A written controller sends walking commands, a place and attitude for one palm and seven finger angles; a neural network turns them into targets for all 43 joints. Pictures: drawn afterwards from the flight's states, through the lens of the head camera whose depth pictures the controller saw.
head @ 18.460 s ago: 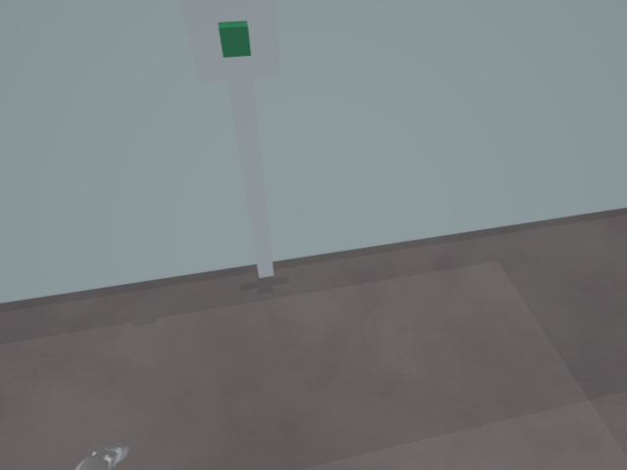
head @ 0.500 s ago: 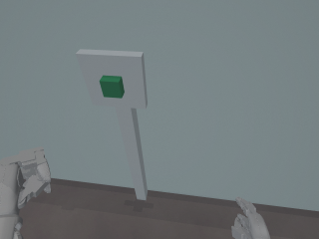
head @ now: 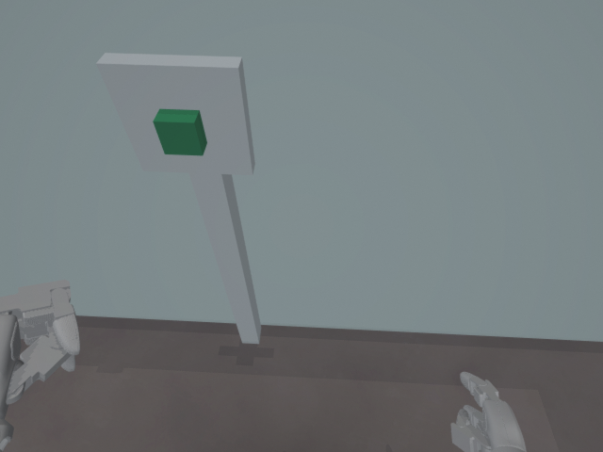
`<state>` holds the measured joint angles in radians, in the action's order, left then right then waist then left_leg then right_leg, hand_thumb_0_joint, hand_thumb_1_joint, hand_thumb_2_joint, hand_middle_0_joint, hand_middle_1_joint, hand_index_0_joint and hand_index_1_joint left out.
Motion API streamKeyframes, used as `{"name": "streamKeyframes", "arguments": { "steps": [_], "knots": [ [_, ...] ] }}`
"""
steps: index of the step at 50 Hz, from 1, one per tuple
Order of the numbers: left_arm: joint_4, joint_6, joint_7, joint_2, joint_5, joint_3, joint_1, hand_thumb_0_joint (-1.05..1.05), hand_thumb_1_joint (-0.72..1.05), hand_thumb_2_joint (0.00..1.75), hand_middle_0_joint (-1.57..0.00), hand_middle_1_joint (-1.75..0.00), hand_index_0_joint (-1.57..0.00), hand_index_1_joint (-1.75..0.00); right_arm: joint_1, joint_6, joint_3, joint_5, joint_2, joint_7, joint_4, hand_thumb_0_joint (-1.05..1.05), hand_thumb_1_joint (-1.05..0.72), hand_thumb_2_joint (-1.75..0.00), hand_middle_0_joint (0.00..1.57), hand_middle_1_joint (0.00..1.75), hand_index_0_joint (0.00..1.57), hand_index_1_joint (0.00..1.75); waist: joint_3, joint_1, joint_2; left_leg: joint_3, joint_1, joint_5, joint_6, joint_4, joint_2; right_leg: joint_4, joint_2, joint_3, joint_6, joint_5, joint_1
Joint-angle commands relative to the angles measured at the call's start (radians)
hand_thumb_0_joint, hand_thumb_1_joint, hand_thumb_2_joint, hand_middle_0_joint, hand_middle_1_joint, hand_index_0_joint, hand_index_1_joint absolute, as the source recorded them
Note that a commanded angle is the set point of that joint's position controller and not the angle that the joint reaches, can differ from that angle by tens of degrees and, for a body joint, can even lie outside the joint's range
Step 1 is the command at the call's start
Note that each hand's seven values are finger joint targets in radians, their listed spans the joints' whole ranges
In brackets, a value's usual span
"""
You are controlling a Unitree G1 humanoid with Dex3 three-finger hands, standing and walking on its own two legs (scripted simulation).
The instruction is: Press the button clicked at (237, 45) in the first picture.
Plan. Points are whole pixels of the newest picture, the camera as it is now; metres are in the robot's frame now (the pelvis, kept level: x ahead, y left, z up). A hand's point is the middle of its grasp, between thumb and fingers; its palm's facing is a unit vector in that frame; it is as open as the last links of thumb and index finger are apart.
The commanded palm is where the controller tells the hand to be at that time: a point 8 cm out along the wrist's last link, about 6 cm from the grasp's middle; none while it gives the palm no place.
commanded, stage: step back with the hand held close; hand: left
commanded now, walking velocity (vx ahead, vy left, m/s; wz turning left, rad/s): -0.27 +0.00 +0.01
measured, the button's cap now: (182, 131) +0.51 +0.21 +0.15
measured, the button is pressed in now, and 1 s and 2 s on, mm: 0 0 0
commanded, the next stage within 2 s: stop stepping back and stand still in 0.78 s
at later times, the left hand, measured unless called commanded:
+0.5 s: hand out of the picture +0.10 +0.27 +0.16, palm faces +0.39 -0.81 -0.43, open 3.1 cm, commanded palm +0.03 +0.31 +0.17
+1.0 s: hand out of the picture -0.02 +0.24 +0.18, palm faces +0.32 -0.79 -0.52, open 3.1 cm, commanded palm -0.09 +0.29 +0.17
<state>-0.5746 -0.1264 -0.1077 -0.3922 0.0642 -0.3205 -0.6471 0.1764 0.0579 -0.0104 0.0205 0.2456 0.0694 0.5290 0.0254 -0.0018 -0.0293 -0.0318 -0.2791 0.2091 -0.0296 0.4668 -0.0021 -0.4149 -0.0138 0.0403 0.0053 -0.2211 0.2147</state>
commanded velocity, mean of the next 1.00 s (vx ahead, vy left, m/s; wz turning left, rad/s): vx -0.25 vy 0.01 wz -0.01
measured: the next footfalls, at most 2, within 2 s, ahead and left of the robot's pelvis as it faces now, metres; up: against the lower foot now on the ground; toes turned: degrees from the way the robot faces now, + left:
right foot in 0.72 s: -0.21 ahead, -0.10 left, +0.00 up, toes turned +0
left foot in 1.22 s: -0.22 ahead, +0.16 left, +0.00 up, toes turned +5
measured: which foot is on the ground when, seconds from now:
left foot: down 0.00-0.94, up 0.96-1.00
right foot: down 0.00-0.46, up 0.48-0.70, down 0.72-1.00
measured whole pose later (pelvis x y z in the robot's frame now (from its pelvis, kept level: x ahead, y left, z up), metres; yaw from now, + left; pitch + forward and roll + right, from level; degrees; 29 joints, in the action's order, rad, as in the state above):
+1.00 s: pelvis -0.21 +0.00 -0.02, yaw +2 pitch +0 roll -3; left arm -0.63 -0.25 -0.10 -0.51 0.08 -0.44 -0.63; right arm 0.16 -0.05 0.00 0.01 0.20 0.04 0.56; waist 0.00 -0.04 -0.02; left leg 0.00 -0.60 0.18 0.01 0.62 -0.02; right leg -0.59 -0.07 0.06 0.04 -0.38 0.20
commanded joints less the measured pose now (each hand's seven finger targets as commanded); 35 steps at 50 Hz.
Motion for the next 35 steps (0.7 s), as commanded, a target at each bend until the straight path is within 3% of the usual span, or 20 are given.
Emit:
{"name": "streamKeyframes", "arguments": {
  "steps": [1, 5, 12, 14, 16, 19, 21, 23, 24, 25, 27, 28, 31, 32, 33, 34, 35],
  "knots": [
    [-0.235, -0.082, -0.038, -0.176, 0.010, -0.183, -0.026, 0.00, 0.90, 0.90, -1.30, -1.50, -1.30, -1.50, -0.095, -0.055, -0.041, 0.001, 0.093, 0.008, -0.175, 0.00, -0.90, -0.90, 0.20, 0.30, 0.20, 0.30, -0.214, 0.011, -0.024, 0.092, 0.048, -0.349, -0.015, -0.024, -0.077, -0.020, 0.066, -0.058, -0.015, 0.349, -0.084],
    [-0.201, -0.089, -0.041, -0.154, 0.008, -0.169, -0.037, 0.00, 0.90, 0.90, -1.30, -1.50, -1.30, -1.50, -0.091, -0.066, -0.044, -0.001, 0.097, 0.008, -0.168, 0.00, -0.90, -0.90, 0.20, 0.30, 0.20, 0.30, -0.175, 0.009, -0.028, 0.110, -0.021, -0.236, -0.022, -0.052, -0.093, -0.025, 0.057, -0.064, -0.018, 0.234, -0.060],
    [-0.206, -0.121, -0.050, -0.155, -0.019, -0.163, 0.031, 0.00, 0.90, 0.90, -1.30, -1.50, -1.30, -1.50, -0.081, -0.104, -0.046, -0.009, 0.117, 0.011, -0.165, 0.00, -0.90, -0.90, 0.20, 0.30, 0.20, 0.30, -0.066, -0.002, -0.010, 0.146, -0.233, 0.272, -0.045, -0.099, -0.090, 0.036, 0.063, -0.128, -0.004, -0.127, -0.017],
    [-0.207, -0.133, -0.056, -0.144, -0.030, -0.151, 0.046, 0.00, 0.90, 0.90, -1.30, -1.50, -1.30, -1.50, -0.065, -0.116, -0.041, -0.012, 0.113, 0.010, -0.163, 0.00, -0.90, -0.90, 0.20, 0.30, 0.20, 0.30, -0.051, -0.006, 0.002, 0.151, -0.238, 0.322, -0.044, -0.067, -0.083, 0.061, 0.077, -0.147, 0.006, -0.233, 0.030],
    [-0.228, -0.145, -0.066, -0.148, -0.037, -0.147, 0.071, 0.00, 0.90, 0.90, -1.30, -1.50, -1.30, -1.50, -0.048, -0.128, -0.040, -0.015, 0.115, 0.012, -0.154, 0.00, -0.90, -0.90, 0.20, 0.30, 0.20, 0.30, -0.049, -0.012, 0.013, 0.144, -0.171, 0.331, -0.031, 0.006, -0.066, 0.100, 0.100, -0.159, 0.023, -0.320, 0.135],
    [-0.283, -0.161, -0.079, -0.159, -0.034, -0.146, 0.096, 0.00, 0.90, 0.90, -1.30, -1.50, -1.30, -1.50, -0.035, -0.145, -0.032, -0.022, 0.109, 0.014, -0.135, 0.00, -0.90, -0.90, 0.20, 0.30, 0.20, 0.30, -0.078, -0.022, -0.009, 0.161, -0.062, 0.245, -0.018, 0.011, -0.063, 0.085, 0.098, -0.128, 0.028, -0.266, 0.217],
    [-0.280, -0.166, -0.082, -0.163, -0.033, -0.162, 0.076, 0.00, 0.90, 0.90, -1.30, -1.50, -1.30, -1.50, -0.045, -0.158, -0.028, -0.026, 0.109, 0.019, -0.134, 0.00, -0.90, -0.90, 0.20, 0.30, 0.20, 0.30, -0.101, -0.016, -0.085, 0.243, -0.154, 0.287, -0.037, -0.149, -0.124, -0.039, 0.022, -0.069, -0.003, -0.157, 0.081],
    [-0.278, -0.173, -0.074, -0.159, -0.049, -0.188, 0.065, 0.00, 0.90, 0.90, -1.30, -1.50, -1.30, -1.50, -0.063, -0.176, -0.034, -0.029, 0.122, 0.023, -0.141, 0.00, -0.90, -0.90, 0.20, 0.30, 0.20, 0.30, -0.120, 0.003, -0.229, 0.373, -0.409, 0.504, -0.091, -0.333, -0.247, -0.325, -0.056, -0.038, -0.025, -0.083, -0.161],
    [-0.251, -0.175, -0.068, -0.152, -0.057, -0.193, 0.055, 0.00, 0.90, 0.90, -1.30, -1.50, -1.30, -1.50, -0.058, -0.181, -0.040, -0.032, 0.116, 0.021, -0.137, 0.00, -0.90, -0.90, 0.20, 0.30, 0.20, 0.30, -0.126, 0.008, -0.234, 0.391, -0.472, 0.551, -0.109, -0.362, -0.282, -0.437, -0.067, -0.045, -0.026, -0.107, -0.202],
    [-0.238, -0.177, -0.062, -0.153, -0.056, -0.199, 0.046, 0.00, 0.90, 0.90, -1.30, -1.50, -1.30, -1.50, -0.051, -0.184, -0.047, -0.036, 0.110, 0.016, -0.134, 0.00, -0.90, -0.90, 0.20, 0.30, 0.20, 0.30, -0.124, 0.007, -0.217, 0.383, -0.478, 0.533, -0.120, -0.367, -0.296, -0.490, -0.069, -0.054, -0.022, -0.135, -0.194],
    [-0.222, -0.182, -0.059, -0.162, -0.051, -0.217, 0.031, 0.00, 0.90, 0.90, -1.30, -1.50, -1.30, -1.50, -0.059, -0.191, -0.051, -0.035, 0.103, 0.006, -0.133, 0.00, -0.90, -0.90, 0.20, 0.30, 0.20, 0.30, -0.112, 0.008, -0.147, 0.348, -0.431, 0.434, -0.123, -0.305, -0.278, -0.438, -0.070, -0.064, -0.015, -0.170, -0.148],
    [-0.213, -0.182, -0.055, -0.146, -0.040, -0.197, 0.010, 0.00, 0.90, 0.90, -1.30, -1.50, -1.30, -1.50, -0.057, -0.195, -0.046, -0.036, 0.093, 0.000, -0.122, 0.00, -0.90, -0.90, 0.20, 0.30, 0.20, 0.30, -0.105, 0.007, -0.119, 0.322, -0.357, 0.372, -0.109, -0.290, -0.252, -0.361, -0.065, -0.046, -0.009, -0.211, -0.101],
    [-0.223, -0.178, -0.040, -0.130, -0.013, -0.156, -0.019, 0.00, 0.90, 0.90, -1.30, -1.50, -1.30, -1.50, -0.055, -0.207, -0.041, -0.037, 0.088, -0.019, -0.085, 0.00, -0.90, -0.90, 0.20, 0.30, 0.20, 0.30, -0.126, 0.007, -0.161, 0.273, -0.167, 0.316, -0.041, -0.308, -0.211, -0.132, -0.081, 0.006, 0.008, -0.287, -0.030],
    [-0.232, -0.183, -0.038, -0.134, -0.007, -0.154, -0.010, 0.00, 0.90, 0.90, -1.30, -1.50, -1.30, -1.50, -0.064, -0.206, -0.039, -0.041, 0.088, -0.019, -0.079, 0.00, -0.90, -0.90, 0.20, 0.30, 0.20, 0.30, -0.118, 0.004, -0.172, 0.252, -0.124, 0.244, -0.027, -0.275, -0.207, -0.022, -0.057, -0.013, 0.013, -0.234, -0.019],
    [-0.253, -0.195, -0.032, -0.133, -0.001, -0.139, 0.020, 0.00, 0.90, 0.90, -1.30, -1.50, -1.30, -1.50, -0.051, -0.204, -0.031, -0.041, 0.076, -0.025, -0.059, 0.00, -0.90, -0.90, 0.20, 0.30, 0.20, 0.30, -0.152, 0.005, -0.137, 0.231, -0.027, 0.109, 0.000, -0.221, -0.183, 0.096, -0.030, -0.040, 0.015, -0.181, -0.001],
    [-0.264, -0.206, -0.031, -0.157, -0.002, -0.150, 0.033, 0.00, 0.90, 0.90, -1.30, -1.50, -1.30, -1.50, -0.035, -0.195, -0.030, -0.042, 0.073, -0.028, -0.043, 0.00, -0.90, -0.90, 0.20, 0.30, 0.20, 0.30, -0.184, 0.005, -0.074, 0.177, 0.077, -0.073, 0.021, -0.121, -0.152, 0.167, 0.017, -0.101, 0.027, -0.086, 0.048],
    [-0.282, -0.215, -0.031, -0.169, -0.002, -0.147, 0.070, 0.00, 0.90, 0.90, -1.30, -1.50, -1.30, -1.50, -0.038, -0.186, -0.027, -0.036, 0.063, -0.028, -0.031, 0.00, -0.90, -0.90, 0.20, 0.30, 0.20, 0.30, -0.225, 0.004, 0.001, 0.100, 0.185, -0.166, 0.027, 0.001, -0.109, 0.167, 0.080, -0.150, 0.034, 0.049, 0.122]
  ]
}}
